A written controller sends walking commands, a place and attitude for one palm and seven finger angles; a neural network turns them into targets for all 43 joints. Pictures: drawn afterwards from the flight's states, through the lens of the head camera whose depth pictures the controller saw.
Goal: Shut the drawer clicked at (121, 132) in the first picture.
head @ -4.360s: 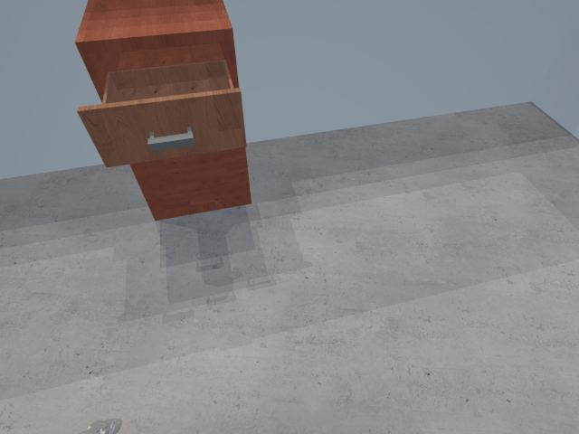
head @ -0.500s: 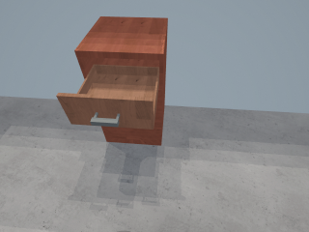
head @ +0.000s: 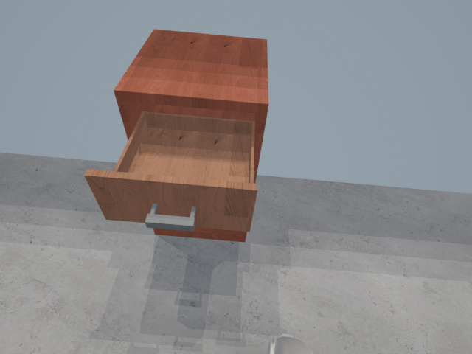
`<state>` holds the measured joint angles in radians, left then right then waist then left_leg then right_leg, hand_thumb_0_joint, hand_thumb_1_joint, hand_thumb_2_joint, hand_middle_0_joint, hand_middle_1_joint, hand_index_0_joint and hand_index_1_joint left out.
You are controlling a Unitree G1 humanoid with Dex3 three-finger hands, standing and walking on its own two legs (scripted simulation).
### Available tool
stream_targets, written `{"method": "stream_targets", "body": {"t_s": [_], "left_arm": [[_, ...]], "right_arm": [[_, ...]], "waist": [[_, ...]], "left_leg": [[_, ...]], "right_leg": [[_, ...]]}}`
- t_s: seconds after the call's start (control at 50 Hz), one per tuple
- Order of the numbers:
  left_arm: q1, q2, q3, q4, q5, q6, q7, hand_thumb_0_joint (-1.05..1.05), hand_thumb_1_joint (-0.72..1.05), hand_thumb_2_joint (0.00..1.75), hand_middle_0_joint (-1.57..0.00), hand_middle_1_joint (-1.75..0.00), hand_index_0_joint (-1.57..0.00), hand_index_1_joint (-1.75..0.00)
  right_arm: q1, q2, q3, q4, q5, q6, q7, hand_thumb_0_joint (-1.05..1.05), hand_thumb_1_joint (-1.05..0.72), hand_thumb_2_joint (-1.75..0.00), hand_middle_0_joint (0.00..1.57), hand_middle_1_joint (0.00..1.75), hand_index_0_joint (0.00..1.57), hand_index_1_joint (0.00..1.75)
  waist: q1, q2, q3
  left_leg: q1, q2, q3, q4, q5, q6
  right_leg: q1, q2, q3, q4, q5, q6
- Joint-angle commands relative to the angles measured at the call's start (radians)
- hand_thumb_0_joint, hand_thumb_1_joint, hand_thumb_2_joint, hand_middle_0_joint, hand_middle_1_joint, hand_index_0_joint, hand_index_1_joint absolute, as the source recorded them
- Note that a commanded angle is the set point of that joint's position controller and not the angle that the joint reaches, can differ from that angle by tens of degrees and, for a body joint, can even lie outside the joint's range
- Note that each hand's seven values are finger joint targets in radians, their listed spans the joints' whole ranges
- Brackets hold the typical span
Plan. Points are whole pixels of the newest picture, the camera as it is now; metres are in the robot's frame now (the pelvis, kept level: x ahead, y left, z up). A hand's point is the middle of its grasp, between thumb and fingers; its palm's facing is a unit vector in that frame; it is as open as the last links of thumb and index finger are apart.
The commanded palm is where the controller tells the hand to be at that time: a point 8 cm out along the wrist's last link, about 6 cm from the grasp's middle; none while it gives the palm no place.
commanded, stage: take the last steps up to it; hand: left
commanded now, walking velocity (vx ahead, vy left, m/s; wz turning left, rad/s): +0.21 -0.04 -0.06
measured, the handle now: (172, 215) +0.44 +0.18 -0.11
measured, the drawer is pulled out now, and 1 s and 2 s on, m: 0.29 0.29 0.29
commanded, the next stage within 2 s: come to a stop and stand still in 0.14 s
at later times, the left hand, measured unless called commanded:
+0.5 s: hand (163, 324) +0.21 +0.15 -0.17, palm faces +0.02 -0.97 -0.26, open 7.2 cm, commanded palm none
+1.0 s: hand out of the picture +0.11 +0.21 -0.18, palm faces +0.00 -0.98 -0.18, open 7.3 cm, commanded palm none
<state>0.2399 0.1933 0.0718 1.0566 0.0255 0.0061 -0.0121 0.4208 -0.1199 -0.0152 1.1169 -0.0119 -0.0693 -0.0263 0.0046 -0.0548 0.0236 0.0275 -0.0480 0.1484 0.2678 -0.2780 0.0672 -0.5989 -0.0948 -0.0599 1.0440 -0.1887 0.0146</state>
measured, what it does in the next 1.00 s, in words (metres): walks ahead: right foot, then left foot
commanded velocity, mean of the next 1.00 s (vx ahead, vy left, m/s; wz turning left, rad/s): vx -0.05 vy -0.03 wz -0.01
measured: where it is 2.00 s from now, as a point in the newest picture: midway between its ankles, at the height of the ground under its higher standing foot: outside the picture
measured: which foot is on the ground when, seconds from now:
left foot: down 0.00-0.24, up 0.26-0.70, down 0.72-1.00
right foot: up 0.00-0.22, down 0.24-0.72, up 0.74-1.00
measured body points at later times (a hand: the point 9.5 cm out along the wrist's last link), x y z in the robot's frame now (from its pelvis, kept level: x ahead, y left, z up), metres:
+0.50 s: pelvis +0.14 -0.03 -0.01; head +0.18 -0.05 +0.44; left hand +0.21 +0.20 -0.15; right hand +0.17 -0.26 -0.17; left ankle +0.14 +0.11 -0.69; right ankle +0.19 -0.12 -0.74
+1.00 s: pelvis +0.11 +0.02 +0.00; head +0.14 +0.05 +0.45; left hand +0.11 +0.27 -0.17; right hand +0.14 -0.21 -0.14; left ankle +0.12 +0.13 -0.74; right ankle +0.04 -0.11 -0.69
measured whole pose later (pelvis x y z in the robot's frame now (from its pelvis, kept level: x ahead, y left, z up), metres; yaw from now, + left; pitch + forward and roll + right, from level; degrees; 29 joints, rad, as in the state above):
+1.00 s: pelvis +0.11 +0.02 +0.00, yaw -4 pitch +1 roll +0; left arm 0.29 0.21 0.06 1.10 0.02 0.07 0.01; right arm 0.21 -0.13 -0.02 1.07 -0.02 0.00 -0.05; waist 0.02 -0.07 0.02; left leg -0.20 0.00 0.07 0.38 -0.19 0.03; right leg -0.31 -0.01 0.04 0.86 -0.40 0.04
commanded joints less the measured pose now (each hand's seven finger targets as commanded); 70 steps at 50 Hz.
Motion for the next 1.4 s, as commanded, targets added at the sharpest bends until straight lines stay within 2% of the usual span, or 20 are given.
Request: {"method": "stream_targets", "body": {"t_s": [0.0,0.12,0.18,0.2,0.22,0.24,0.3,0.36,0.54,0.62,0.66,0.7,0.72,0.82,0.98,1.04,1.08,1.12,1.2,1.38], "left_arm": [[-0.084,0.014,-0.009,-0.083,-0.002,-0.015,-0.003,0.00,0.90,0.90,-0.20,-0.30,-0.20,-0.30],[-0.143,0.000,-0.017,-0.113,-0.005,-0.031,0.005,0.00,0.90,0.90,-0.20,-0.30,-0.20,-0.30],[0.130,0.045,0.002,-0.030,0.000,-0.053,0.014,0.00,0.90,0.90,-0.20,-0.30,-0.20,-0.30],[0.246,0.117,0.020,0.005,0.005,-0.066,0.022,0.00,0.90,0.90,-0.20,-0.30,-0.20,-0.30],[0.306,0.199,0.039,0.014,-0.005,-0.071,0.030,0.00,0.90,0.90,-0.20,-0.30,-0.20,-0.30],[0.264,0.197,0.029,0.003,-0.022,-0.067,0.037,0.00,0.90,0.90,-0.20,-0.30,-0.20,-0.30],[0.019,0.096,-0.009,-0.046,-0.014,-0.056,0.055,0.00,0.90,0.90,-0.20,-0.30,-0.20,-0.30],[-0.028,0.088,-0.010,-0.063,-0.001,-0.040,0.068,0.00,0.90,0.90,-0.20,-0.30,-0.20,-0.30],[-0.032,0.147,0.019,-0.103,0.009,-0.001,0.061,0.00,0.90,0.90,-0.20,-0.30,-0.20,-0.30],[-0.020,0.162,0.022,-0.101,0.013,0.005,0.058,0.00,0.90,0.90,-0.20,-0.30,-0.20,-0.30],[-0.024,0.143,0.016,-0.095,0.001,0.013,0.056,0.00,0.90,0.90,-0.20,-0.30,-0.20,-0.30],[0.038,0.040,-0.011,-0.098,-0.017,0.022,0.050,0.00,0.90,0.90,-0.20,-0.30,-0.20,-0.30],[0.028,0.063,-0.014,-0.086,-0.011,0.026,0.052,0.00,0.90,0.90,-0.20,-0.30,-0.20,-0.30],[0.098,0.081,0.005,-0.008,-0.001,0.036,0.030,0.00,0.90,0.90,-0.20,-0.30,-0.20,-0.30],[0.044,0.049,-0.015,-0.011,-0.001,0.039,0.027,0.00,0.90,0.90,-0.20,-0.30,-0.20,-0.30],[0.068,0.024,-0.025,0.008,-0.010,0.028,0.032,0.00,0.90,0.90,-0.20,-0.30,-0.20,-0.30],[0.142,0.020,-0.032,0.048,-0.010,0.015,0.039,0.00,0.90,0.90,-0.20,-0.30,-0.20,-0.30],[0.141,0.067,-0.037,0.061,-0.011,0.000,0.050,0.00,0.90,0.90,-0.20,-0.30,-0.20,-0.30],[0.102,0.060,-0.051,0.070,-0.015,-0.020,0.057,0.00,0.90,0.90,-0.20,-0.30,-0.20,-0.30],[0.137,0.026,-0.057,0.083,-0.023,-0.014,0.061,0.00,0.90,0.90,-0.20,-0.30,-0.20,-0.30]], "right_arm": [[0.091,-0.123,-0.027,-0.004,-0.006,-0.020,-0.017,0.00,-0.90,-0.90,0.20,0.30,0.20,0.30],[0.136,-0.127,-0.026,0.034,-0.016,-0.006,-0.020,0.00,-0.90,-0.90,0.20,0.30,0.20,0.30],[0.083,-0.155,-0.034,0.022,-0.001,-0.004,-0.018,0.00,-0.90,-0.90,0.20,0.30,0.20,0.30],[0.094,-0.128,-0.035,0.010,0.011,-0.005,-0.008,0.00,-0.90,-0.90,0.20,0.30,0.20,0.30],[0.157,-0.080,-0.033,-0.009,0.020,-0.005,-0.008,0.00,-0.90,-0.90,0.20,0.30,0.20,0.30],[0.120,-0.093,-0.032,-0.011,0.020,0.005,-0.017,0.00,-0.90,-0.90,0.20,0.30,0.20,0.30],[0.032,-0.036,-0.024,-0.014,0.013,0.048,-0.016,0.00,-0.90,-0.90,0.20,0.30,0.20,0.30],[0.039,-0.011,-0.030,-0.014,0.015,0.098,-0.014,0.00,-0.90,-0.90,0.20,0.30,0.20,0.30],[-0.130,-0.098,-0.061,-0.121,0.002,0.123,0.004,0.00,-0.90,-0.90,0.20,0.30,0.20,0.30],[-0.143,-0.096,-0.054,-0.134,0.008,0.097,0.007,0.00,-0.90,-0.90,0.20,0.30,0.20,0.30],[-0.081,-0.106,-0.047,-0.109,0.010,0.079,0.005,0.00,-0.90,-0.90,0.20,0.30,0.20,0.30],[-0.137,-0.222,-0.057,-0.144,-0.005,0.063,-0.002,0.00,-0.90,-0.90,0.20,0.30,0.20,0.30],[-0.202,-0.219,-0.045,-0.159,-0.011,0.067,-0.006,0.00,-0.90,-0.90,0.20,0.30,0.20,0.30],[-0.254,-0.171,-0.026,-0.127,-0.010,0.056,-0.032,0.00,-0.90,-0.90,0.20,0.30,0.20,0.30],[-0.101,-0.191,-0.055,-0.043,-0.010,0.061,-0.036,0.00,-0.90,-0.90,0.20,0.30,0.20,0.30],[-0.092,-0.190,-0.056,-0.021,-0.012,0.063,-0.028,0.00,-0.90,-0.90,0.20,0.30,0.20,0.30],[-0.102,-0.174,-0.052,-0.007,-0.002,0.066,-0.024,0.00,-0.90,-0.90,0.20,0.30,0.20,0.30],[-0.095,-0.107,-0.037,0.000,0.012,0.064,-0.015,0.00,-0.90,-0.90,0.20,0.30,0.20,0.30],[-0.104,-0.074,-0.016,0.017,-0.001,0.078,-0.009,0.00,-0.90,-0.90,0.20,0.30,0.20,0.30],[-0.041,-0.050,-0.004,0.067,0.003,0.085,-0.016,0.00,-0.90,-0.90,0.20,0.30,0.20,0.30]], "waist": [[-0.026,0.143,0.146],[-0.035,0.148,0.136],[0.089,0.111,-0.029],[0.125,-0.002,-0.134],[0.099,-0.173,-0.251],[0.090,-0.059,-0.239],[-0.003,0.054,-0.011],[-0.040,0.042,-0.008],[-0.003,-0.127,-0.083],[-0.002,-0.129,-0.117],[-0.036,-0.081,-0.121],[-0.002,0.361,-0.043],[0.005,0.288,0.002],[0.034,0.195,0.034],[-0.043,0.223,-0.038],[-0.032,0.228,-0.042],[0.002,0.169,-0.060],[-0.010,0.033,-0.045],[-0.018,-0.167,0.073],[-0.013,0.051,0.160]], "left_leg": [[0.005,0.318,-0.161,-0.076,0.534,0.112],[0.003,0.315,-0.119,0.058,0.848,0.079],[-0.080,0.256,-0.064,0.374,0.855,0.021],[-0.274,0.184,-0.027,0.609,0.572,-0.015],[-0.472,0.025,-0.011,0.939,-0.248,-0.059],[-0.449,0.056,-0.145,1.038,-0.323,-0.047],[-0.385,0.129,-0.188,0.938,-0.208,-0.067],[-0.329,0.110,-0.160,0.763,-0.193,-0.090],[-0.407,0.074,-0.148,0.700,-0.148,-0.128],[-0.297,0.063,-0.119,0.420,-0.099,-0.114],[-0.119,0.070,-0.121,0.148,0.102,-0.105],[-0.198,0.380,-0.445,-0.031,0.318,-0.028],[-0.327,0.417,-0.449,-0.042,0.349,0.043],[-0.270,0.285,-0.278,-0.040,0.256,0.032],[-0.051,0.316,-0.328,-0.003,0.339,0.071],[-0.090,0.298,-0.326,0.021,0.364,0.066],[-0.160,0.247,-0.283,0.077,0.269,0.018],[-0.267,0.166,-0.198,0.142,0.146,-0.055],[-0.248,0.117,-0.126,0.173,0.076,-0.086],[-0.200,0.142,-0.144,0.140,0.174,-0.087]], "right_leg": [[-0.122,-0.017,-0.003,-0.135,0.011,-0.010],[0.077,0.062,-0.075,-0.360,-0.054,-0.067],[0.469,0.102,-0.078,-0.518,0.112,-0.095],[0.713,-0.049,0.100,-0.501,0.335,-0.160],[0.878,-0.332,0.479,-0.597,0.717,-0.299],[0.764,-0.361,0.460,-0.646,0.822,-0.348],[0.352,-0.268,0.245,-0.702,0.757,-0.263],[0.251,-0.208,0.114,-0.697,0.718,-0.216],[0.359,-0.193,0.156,-0.675,0.541,-0.221],[0.388,-0.165,0.177,-0.647,0.356,-0.199],[0.308,-0.107,0.153,-0.578,0.164,-0.123],[0.164,0.086,0.021,-0.366,-0.288,-0.009],[0.235,0.085,0.088,-0.259,-0.329,-0.006],[0.181,0.098,0.129,-0.066,-0.164,0.013],[0.209,0.069,0.071,-0.311,-0.275,0.022],[0.318,0.078,0.050,-0.501,-0.241,0.003],[0.466,0.077,0.028,-0.719,-0.024,-0.005],[0.554,-0.026,0.143,-0.770,0.069,-0.038],[0.423,-0.075,0.160,-0.784,0.242,-0.080],[0.348,-0.013,0.145,-0.813,0.010,-0.057]]}}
